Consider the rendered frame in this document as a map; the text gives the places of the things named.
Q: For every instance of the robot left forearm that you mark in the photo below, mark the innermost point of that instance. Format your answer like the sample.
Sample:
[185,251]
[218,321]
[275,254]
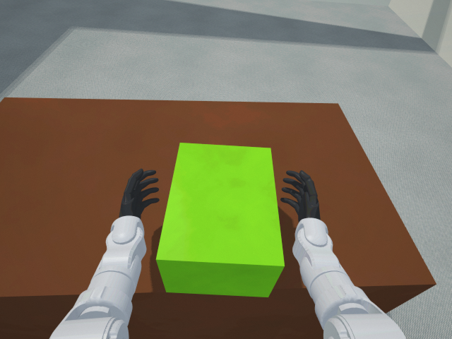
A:
[114,283]

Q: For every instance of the carton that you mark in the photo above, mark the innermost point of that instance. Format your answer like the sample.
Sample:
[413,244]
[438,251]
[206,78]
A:
[221,232]

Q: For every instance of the right robot hand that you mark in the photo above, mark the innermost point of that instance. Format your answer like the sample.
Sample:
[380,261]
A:
[308,204]

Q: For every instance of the pedestal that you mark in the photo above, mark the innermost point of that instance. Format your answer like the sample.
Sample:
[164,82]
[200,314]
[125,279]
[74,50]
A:
[64,167]

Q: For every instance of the robot right forearm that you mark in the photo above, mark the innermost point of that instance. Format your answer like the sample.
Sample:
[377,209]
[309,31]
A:
[327,282]

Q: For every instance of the left robot upper arm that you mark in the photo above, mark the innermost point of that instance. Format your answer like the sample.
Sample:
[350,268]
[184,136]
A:
[98,328]

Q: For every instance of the right robot upper arm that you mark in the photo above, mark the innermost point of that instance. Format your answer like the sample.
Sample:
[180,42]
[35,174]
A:
[361,326]

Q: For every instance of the left robot hand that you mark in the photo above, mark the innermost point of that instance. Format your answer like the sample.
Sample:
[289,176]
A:
[132,203]

